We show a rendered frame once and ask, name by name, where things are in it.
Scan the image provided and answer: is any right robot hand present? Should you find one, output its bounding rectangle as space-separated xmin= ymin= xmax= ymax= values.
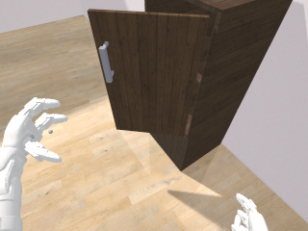
xmin=231 ymin=193 xmax=269 ymax=231

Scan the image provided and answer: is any cupboard door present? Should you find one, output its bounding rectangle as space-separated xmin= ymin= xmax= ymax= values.
xmin=87 ymin=9 xmax=210 ymax=137

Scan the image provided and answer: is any left robot forearm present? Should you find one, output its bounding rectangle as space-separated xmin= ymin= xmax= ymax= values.
xmin=0 ymin=146 xmax=28 ymax=231

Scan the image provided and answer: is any handle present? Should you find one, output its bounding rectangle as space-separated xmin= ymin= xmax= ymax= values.
xmin=98 ymin=41 xmax=115 ymax=83

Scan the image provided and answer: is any left robot hand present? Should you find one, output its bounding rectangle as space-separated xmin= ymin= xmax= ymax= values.
xmin=2 ymin=97 xmax=68 ymax=163

